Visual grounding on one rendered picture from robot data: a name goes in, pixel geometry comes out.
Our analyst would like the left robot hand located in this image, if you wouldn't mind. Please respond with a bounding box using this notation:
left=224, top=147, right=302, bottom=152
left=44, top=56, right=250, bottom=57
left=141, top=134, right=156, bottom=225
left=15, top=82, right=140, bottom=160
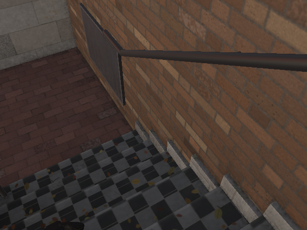
left=44, top=220, right=84, bottom=230

